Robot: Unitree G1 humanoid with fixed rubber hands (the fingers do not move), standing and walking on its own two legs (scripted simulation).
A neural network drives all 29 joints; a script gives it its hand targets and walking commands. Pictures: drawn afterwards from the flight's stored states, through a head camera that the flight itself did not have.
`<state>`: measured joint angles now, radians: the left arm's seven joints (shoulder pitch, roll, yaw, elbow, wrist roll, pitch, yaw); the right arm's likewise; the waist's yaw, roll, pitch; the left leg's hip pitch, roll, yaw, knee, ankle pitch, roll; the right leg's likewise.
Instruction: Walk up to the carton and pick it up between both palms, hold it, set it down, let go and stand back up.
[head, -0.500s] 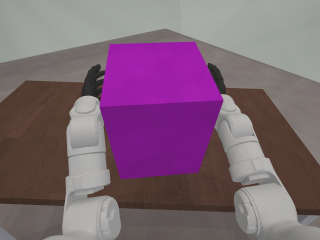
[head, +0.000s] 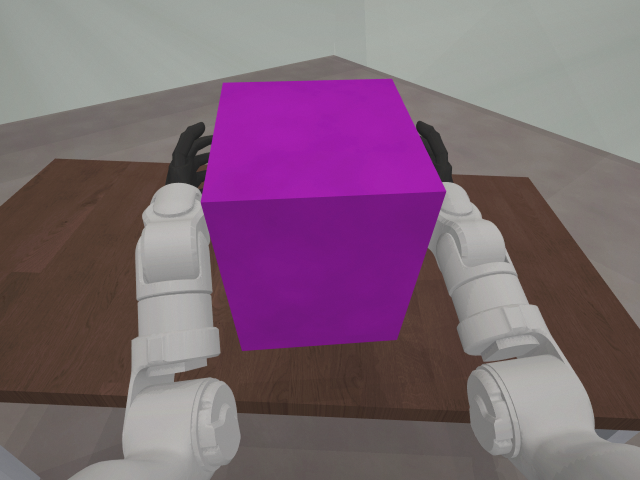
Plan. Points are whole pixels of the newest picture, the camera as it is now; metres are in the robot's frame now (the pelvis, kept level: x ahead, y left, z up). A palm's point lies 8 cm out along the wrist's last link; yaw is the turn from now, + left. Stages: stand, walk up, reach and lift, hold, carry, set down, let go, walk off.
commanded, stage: hold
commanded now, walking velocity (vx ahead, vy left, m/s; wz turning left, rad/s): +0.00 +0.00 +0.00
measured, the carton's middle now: (314, 218) +0.36 +0.00 +0.19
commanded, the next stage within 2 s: none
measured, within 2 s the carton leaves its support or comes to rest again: neither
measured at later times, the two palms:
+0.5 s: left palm (183, 197) +0.37 +0.15 +0.22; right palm (429, 191) +0.37 -0.14 +0.22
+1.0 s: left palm (185, 193) +0.36 +0.15 +0.23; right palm (433, 190) +0.37 -0.14 +0.22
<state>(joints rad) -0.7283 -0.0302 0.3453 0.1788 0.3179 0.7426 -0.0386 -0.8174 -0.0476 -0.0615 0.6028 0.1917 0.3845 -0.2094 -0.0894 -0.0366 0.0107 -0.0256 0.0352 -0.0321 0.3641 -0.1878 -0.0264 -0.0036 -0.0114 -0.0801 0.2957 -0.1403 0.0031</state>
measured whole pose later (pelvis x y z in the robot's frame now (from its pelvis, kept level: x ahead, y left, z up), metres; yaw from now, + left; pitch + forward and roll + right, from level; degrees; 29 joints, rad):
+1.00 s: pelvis +0.00 +0.00 +0.00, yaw +0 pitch -10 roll -1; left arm -0.71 -0.04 0.34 0.14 0.33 0.76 -0.04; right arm -0.80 -0.04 -0.06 0.58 0.19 0.40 -0.21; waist -0.09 -0.04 0.02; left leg -0.01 0.03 -0.03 0.37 -0.19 -0.03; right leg 0.01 -0.01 -0.08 0.29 -0.14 0.00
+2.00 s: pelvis +0.01 +0.00 +0.00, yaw +0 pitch -10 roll -1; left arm -0.67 -0.05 0.33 0.08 0.32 0.77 -0.04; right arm -0.77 -0.05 -0.03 0.52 0.22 0.41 -0.22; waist -0.10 -0.04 0.03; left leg 0.00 0.03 -0.04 0.37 -0.20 -0.02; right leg 0.04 -0.01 -0.08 0.28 -0.15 0.01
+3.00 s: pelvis +0.01 +0.00 +0.00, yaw +0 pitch -9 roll -1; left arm -0.67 -0.04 0.33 0.09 0.31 0.76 -0.03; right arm -0.77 -0.05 -0.03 0.53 0.22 0.42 -0.23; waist -0.10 -0.04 0.02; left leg -0.01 0.03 -0.04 0.38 -0.21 -0.03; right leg 0.02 -0.01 -0.08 0.29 -0.15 0.01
